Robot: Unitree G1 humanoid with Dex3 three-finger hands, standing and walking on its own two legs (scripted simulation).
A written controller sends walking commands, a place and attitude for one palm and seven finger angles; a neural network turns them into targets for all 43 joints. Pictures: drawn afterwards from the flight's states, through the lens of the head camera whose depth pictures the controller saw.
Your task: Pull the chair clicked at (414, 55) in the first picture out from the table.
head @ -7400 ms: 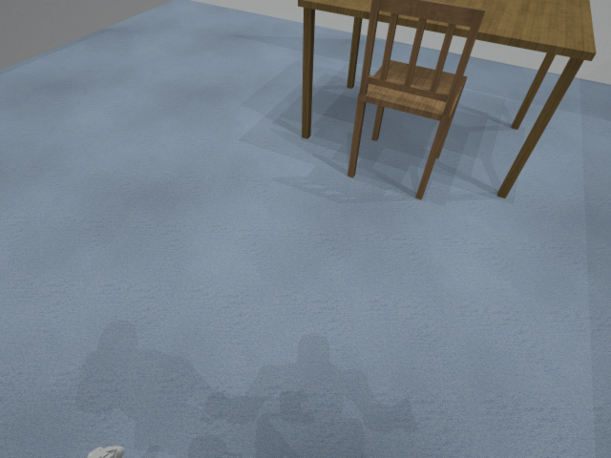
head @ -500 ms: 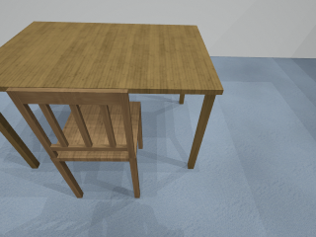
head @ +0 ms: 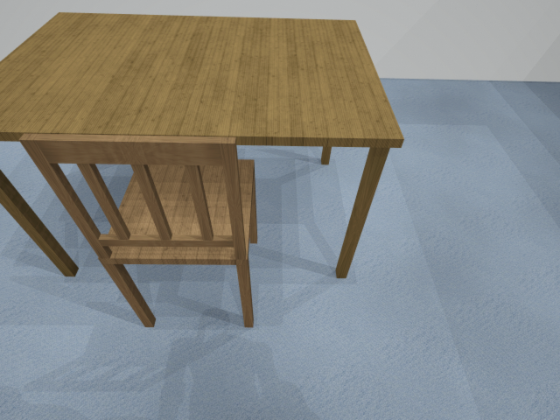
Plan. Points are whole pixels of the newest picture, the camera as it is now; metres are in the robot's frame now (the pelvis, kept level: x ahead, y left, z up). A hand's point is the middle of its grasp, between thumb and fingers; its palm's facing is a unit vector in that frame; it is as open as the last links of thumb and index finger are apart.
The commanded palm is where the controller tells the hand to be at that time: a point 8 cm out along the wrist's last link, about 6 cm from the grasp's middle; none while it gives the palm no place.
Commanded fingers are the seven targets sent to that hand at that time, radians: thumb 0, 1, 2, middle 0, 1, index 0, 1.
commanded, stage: look again from close up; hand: left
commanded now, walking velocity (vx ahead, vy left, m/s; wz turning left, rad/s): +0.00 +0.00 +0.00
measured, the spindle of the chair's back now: (154, 204) +0.55 +0.32 -0.10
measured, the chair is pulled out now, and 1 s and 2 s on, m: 0.00 0.00 0.00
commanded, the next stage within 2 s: shuffle to correct the standing spot in 0.16 s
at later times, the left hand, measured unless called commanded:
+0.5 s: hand out of the picture +0.01 +0.15 -0.17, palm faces +0.04 -0.99 -0.16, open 7.4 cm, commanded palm none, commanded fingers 0.00 0.90 0.90 -0.20 -0.30 -0.20 -0.30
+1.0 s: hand (192, 389) +0.20 +0.16 -0.16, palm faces +0.07 -0.97 -0.25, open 7.3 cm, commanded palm none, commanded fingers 0.00 0.90 0.90 -0.20 -0.30 -0.20 -0.30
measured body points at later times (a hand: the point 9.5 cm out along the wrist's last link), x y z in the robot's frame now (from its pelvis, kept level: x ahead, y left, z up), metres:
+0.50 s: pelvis +0.03 -0.01 +0.00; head +0.03 -0.01 +0.45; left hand +0.01 +0.21 -0.16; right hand +0.02 -0.23 -0.16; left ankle +0.05 +0.11 -0.73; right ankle +0.04 -0.15 -0.74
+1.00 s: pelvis +0.14 -0.02 +0.00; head +0.17 -0.04 +0.44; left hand +0.20 +0.21 -0.14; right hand +0.09 -0.23 -0.17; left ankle +0.07 +0.10 -0.70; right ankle +0.16 -0.11 -0.74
